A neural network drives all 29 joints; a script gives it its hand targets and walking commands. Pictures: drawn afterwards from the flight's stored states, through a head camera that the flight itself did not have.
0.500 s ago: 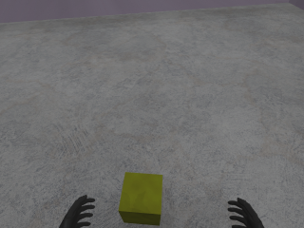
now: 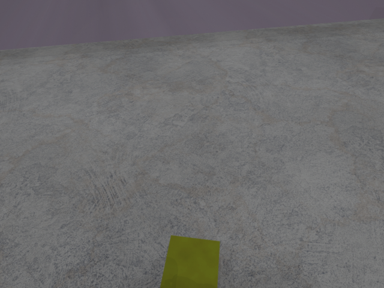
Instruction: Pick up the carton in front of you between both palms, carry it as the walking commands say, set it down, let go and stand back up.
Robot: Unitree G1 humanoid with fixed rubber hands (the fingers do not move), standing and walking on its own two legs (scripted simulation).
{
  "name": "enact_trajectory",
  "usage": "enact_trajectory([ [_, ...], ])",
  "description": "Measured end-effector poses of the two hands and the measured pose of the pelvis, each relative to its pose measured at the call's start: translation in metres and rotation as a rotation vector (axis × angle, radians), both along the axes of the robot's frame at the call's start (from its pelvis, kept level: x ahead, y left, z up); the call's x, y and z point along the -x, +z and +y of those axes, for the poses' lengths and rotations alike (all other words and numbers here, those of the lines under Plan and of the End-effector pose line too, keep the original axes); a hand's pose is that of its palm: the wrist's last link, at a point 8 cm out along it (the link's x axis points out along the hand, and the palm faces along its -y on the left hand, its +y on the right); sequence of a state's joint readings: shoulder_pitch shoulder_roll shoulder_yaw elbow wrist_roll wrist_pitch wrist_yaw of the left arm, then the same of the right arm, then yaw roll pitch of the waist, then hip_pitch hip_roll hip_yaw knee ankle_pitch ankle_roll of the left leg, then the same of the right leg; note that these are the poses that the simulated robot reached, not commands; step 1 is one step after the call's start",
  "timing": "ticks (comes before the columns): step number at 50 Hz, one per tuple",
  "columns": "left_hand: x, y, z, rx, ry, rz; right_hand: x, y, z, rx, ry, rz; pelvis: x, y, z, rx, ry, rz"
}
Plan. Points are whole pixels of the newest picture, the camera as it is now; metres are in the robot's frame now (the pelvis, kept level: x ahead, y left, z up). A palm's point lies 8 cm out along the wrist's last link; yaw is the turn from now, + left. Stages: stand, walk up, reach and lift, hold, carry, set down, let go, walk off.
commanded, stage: stand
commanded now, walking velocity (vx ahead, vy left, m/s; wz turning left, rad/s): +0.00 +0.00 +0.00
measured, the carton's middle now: (192, 273) +0.37 +0.06 -0.64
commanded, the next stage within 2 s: none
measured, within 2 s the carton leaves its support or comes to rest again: neither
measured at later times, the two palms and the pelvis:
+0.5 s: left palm out of the picture +0.02 +0.25 -0.12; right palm out of the picture +0.07 -0.26 -0.13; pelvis +0.01 -0.01 -0.01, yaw +2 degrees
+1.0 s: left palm out of the picture -0.06 +0.22 -0.13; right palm out of the picture +0.01 -0.25 -0.14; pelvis -0.01 -0.01 +0.00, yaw +3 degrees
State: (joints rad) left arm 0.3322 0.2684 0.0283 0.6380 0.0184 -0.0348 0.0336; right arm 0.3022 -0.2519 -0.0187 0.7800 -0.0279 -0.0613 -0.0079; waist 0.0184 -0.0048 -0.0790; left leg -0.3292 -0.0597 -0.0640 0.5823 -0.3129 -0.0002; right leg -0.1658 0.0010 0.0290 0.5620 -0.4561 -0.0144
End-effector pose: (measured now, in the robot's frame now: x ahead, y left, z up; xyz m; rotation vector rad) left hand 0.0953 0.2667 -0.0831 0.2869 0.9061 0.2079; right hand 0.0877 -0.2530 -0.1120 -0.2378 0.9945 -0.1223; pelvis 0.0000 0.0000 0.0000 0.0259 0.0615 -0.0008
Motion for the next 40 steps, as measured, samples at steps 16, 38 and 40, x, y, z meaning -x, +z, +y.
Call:
enact_trajectory([
  [16,0.045,-0.028,-0.016,0.039,0.079,0.157,0.003,-0.017,-0.004,0.012,0.006,0.113,-0.012,-0.006,-0.007,0.009,0.029,-0.002],
  [38,0.12,-0.043,-0.028,0.073,0.14,0.36,0.051,-0.026,-0.003,0.012,0.002,0.28,0.001,-0.002,-0.011,0.012,0.054,-0.049],
  [40,0.126,-0.044,-0.031,0.079,0.145,0.377,0.057,-0.026,-0.001,0.008,0.0,0.296,0.002,-0.002,-0.011,0.012,0.055,-0.053],
])
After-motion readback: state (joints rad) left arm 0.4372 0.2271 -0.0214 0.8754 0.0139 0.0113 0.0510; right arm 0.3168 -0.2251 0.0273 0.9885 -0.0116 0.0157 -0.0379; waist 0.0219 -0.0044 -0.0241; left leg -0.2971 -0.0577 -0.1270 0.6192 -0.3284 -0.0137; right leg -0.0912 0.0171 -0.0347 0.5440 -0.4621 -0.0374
